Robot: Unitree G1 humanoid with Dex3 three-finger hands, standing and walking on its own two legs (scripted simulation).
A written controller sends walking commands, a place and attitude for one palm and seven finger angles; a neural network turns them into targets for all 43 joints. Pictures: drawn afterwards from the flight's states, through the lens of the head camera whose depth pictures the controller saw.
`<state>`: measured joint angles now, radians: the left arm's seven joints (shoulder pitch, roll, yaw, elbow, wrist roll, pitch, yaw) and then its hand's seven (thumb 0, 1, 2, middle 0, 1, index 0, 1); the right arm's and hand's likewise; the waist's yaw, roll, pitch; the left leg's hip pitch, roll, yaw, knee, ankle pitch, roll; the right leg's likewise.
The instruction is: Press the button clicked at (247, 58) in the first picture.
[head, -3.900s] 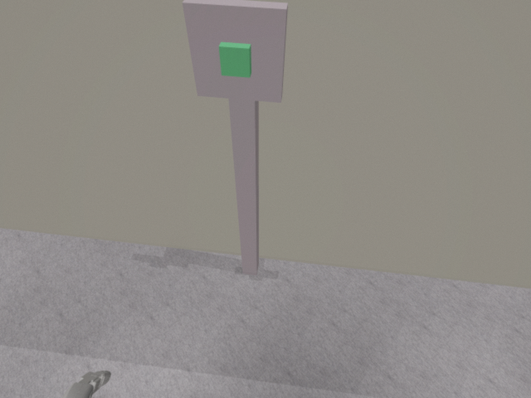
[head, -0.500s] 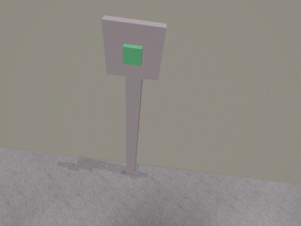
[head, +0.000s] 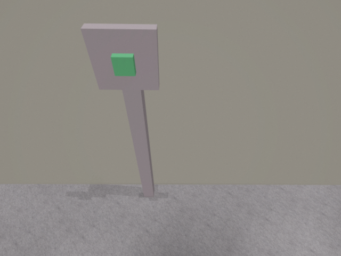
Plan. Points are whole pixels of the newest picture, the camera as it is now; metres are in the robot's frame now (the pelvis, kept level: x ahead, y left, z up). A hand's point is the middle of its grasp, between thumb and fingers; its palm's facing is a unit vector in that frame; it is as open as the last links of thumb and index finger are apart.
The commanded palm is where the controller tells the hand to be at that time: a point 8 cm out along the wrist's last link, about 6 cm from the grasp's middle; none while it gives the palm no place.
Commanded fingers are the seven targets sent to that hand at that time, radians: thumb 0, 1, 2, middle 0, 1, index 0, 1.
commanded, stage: come to a stop and stand still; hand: left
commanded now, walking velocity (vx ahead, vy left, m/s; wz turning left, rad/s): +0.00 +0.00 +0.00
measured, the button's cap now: (124, 64) +0.55 +0.14 +0.18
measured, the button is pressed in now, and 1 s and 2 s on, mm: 0 0 0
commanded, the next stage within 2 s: look again from close up in 0.52 s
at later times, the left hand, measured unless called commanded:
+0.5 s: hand out of the picture -0.04 +0.09 -0.17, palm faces +0.10 -0.99 -0.13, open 7.4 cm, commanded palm none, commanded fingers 0.00 0.90 0.90 -0.20 -0.30 -0.20 -0.30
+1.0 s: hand out of the picture +0.02 +0.17 -0.17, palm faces +0.05 -0.97 -0.22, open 7.4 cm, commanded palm none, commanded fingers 0.00 0.90 0.90 -0.20 -0.30 -0.20 -0.30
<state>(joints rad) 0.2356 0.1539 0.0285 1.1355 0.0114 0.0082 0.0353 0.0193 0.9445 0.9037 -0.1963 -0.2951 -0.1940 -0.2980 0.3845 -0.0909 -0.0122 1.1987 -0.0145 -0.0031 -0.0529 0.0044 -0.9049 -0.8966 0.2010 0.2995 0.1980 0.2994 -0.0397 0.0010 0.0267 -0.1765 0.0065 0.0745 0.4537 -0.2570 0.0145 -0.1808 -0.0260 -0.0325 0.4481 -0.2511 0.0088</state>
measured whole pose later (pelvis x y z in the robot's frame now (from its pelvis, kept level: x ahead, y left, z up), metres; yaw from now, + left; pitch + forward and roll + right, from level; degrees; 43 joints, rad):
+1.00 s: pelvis +0.00 +0.00 +0.00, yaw +1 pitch +0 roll +0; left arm 0.27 0.16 0.00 1.08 0.01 -0.02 0.03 0.00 0.91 0.90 -0.20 -0.30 -0.19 -0.30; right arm 0.34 -0.13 0.02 1.09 -0.02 -0.02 -0.03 0.01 -0.92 -0.90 0.20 0.30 0.20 0.30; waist -0.01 0.02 0.00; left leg -0.19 -0.01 0.05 0.49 -0.30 0.03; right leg -0.21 -0.02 -0.05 0.50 -0.29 0.00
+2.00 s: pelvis +0.08 -0.04 -0.01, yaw +0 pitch +0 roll +1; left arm 0.32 0.12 0.01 1.05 0.02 0.00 0.05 0.00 0.90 0.90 -0.20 -0.30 -0.20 -0.30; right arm 0.15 -0.14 0.00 1.02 -0.01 0.01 -0.04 0.00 -0.92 -0.90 0.20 0.30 0.19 0.30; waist 0.04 -0.03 0.06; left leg -0.30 0.00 0.08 0.57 -0.27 0.03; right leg -0.15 0.02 -0.09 0.56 -0.41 -0.06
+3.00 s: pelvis -0.03 +0.07 +0.00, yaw +5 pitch -3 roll -4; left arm 0.53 0.18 0.03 1.08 0.03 0.04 0.03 0.00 0.91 0.90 -0.19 -0.29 -0.19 -0.30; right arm 0.23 -0.18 -0.03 1.01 -0.02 0.06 -0.02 0.01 -0.91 -0.90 0.20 0.30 0.20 0.30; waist 0.03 -0.01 0.00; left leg -0.40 -0.10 0.02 0.56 -0.28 0.03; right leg -0.20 -0.02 -0.03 0.44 -0.31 -0.02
